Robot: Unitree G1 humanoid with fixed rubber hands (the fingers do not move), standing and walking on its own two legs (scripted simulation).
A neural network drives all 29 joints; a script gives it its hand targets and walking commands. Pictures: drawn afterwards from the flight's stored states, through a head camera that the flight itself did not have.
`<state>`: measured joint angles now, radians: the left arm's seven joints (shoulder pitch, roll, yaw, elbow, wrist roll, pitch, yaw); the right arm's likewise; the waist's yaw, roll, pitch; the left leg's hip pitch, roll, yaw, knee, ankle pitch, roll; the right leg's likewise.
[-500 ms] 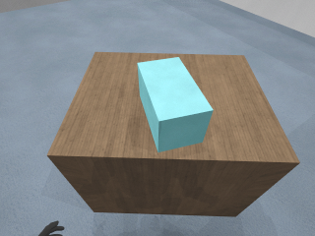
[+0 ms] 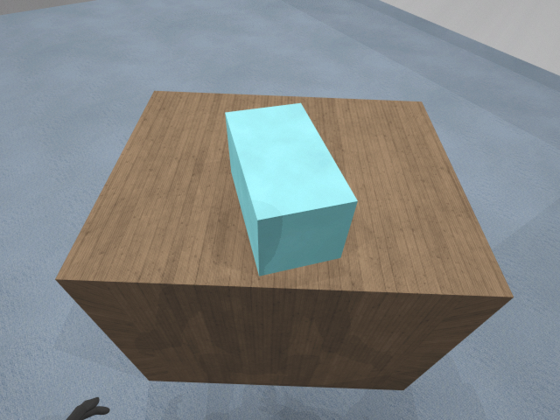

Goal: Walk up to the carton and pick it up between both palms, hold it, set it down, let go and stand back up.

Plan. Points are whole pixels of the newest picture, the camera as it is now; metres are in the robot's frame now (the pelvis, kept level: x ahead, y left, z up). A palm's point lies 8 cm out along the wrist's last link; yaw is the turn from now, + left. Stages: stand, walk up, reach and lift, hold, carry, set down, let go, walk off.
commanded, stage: walk up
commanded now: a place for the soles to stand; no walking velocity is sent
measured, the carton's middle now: (281, 183) +0.56 +0.00 -0.01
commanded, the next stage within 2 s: reach and lift in 1.38 s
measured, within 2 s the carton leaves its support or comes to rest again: neither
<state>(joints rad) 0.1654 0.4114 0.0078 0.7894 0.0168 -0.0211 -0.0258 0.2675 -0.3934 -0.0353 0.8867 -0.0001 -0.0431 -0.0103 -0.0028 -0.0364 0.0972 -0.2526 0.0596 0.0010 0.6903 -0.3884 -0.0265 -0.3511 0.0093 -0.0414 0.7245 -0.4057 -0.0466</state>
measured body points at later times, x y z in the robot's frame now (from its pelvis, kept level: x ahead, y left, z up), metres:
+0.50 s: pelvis +0.04 +0.01 +0.01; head +0.06 +0.01 +0.46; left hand +0.13 +0.31 -0.10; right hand +0.12 -0.31 -0.10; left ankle +0.05 +0.13 -0.72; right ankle +0.05 -0.09 -0.71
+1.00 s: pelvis +0.04 +0.01 +0.01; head +0.05 +0.02 +0.46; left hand +0.14 +0.31 -0.10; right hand +0.13 -0.30 -0.10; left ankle +0.05 +0.13 -0.72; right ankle +0.05 -0.10 -0.72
